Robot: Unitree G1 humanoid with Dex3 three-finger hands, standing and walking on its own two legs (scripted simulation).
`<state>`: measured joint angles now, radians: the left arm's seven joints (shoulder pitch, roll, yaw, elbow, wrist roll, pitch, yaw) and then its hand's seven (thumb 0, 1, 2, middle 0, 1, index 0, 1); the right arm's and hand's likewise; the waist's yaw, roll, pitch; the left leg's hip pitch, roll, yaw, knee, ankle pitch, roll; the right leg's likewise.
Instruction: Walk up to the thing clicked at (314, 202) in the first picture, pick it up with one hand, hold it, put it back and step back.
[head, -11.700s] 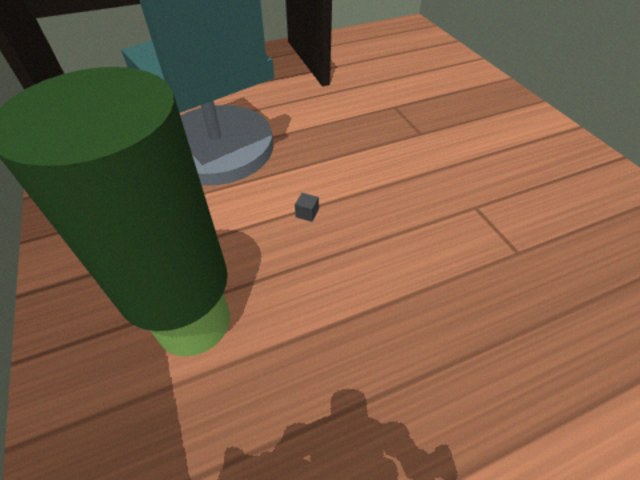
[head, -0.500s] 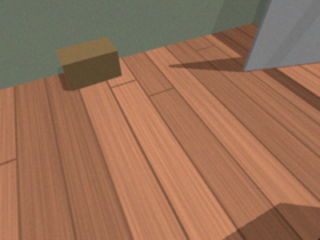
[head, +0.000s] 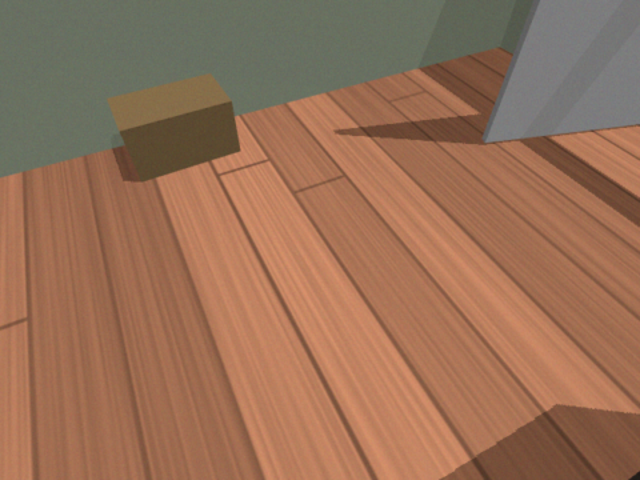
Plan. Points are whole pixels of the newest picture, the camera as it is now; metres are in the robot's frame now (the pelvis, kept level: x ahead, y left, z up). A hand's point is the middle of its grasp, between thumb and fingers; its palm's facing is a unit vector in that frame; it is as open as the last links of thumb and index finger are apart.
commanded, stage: stand
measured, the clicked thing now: out of the picture -0.09 +1.22 -0.74
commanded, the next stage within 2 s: walk up in 0.06 s
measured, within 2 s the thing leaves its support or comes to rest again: neither
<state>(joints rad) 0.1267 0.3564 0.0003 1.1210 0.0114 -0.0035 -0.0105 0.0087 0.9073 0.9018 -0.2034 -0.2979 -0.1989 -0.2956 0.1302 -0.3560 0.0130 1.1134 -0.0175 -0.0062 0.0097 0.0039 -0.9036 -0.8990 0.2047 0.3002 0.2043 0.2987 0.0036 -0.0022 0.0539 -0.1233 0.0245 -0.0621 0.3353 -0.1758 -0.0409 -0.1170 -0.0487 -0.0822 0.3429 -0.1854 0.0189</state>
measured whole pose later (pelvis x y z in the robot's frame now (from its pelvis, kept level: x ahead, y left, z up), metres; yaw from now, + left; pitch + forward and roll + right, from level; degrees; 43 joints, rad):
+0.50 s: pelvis +0.10 +0.07 -0.02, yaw +4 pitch -3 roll +0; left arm 0.27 0.45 0.08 1.01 0.02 0.01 -0.06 0.01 0.91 0.90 -0.20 -0.30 -0.19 -0.29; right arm 0.26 -0.40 -0.09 0.96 -0.04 -0.06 0.06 0.00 -0.90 -0.90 0.20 0.30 0.20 0.30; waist -0.01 -0.07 0.06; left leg -0.27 0.02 0.07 0.60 -0.28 0.03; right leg -0.38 -0.04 0.04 1.08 -0.43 -0.05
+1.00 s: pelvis +0.32 +0.02 -0.01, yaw +2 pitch -3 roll +2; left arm 0.23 0.36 0.05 0.85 0.00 -0.07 -0.05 0.01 0.91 0.90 -0.20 -0.30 -0.20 -0.30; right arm 0.30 -0.42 -0.05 0.88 -0.01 -0.05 0.04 0.01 -0.90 -0.90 0.21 0.30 0.20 0.30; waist 0.01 0.03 0.10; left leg -0.37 0.03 0.00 1.12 -0.41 0.03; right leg -0.26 -0.04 -0.07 0.55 -0.24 -0.04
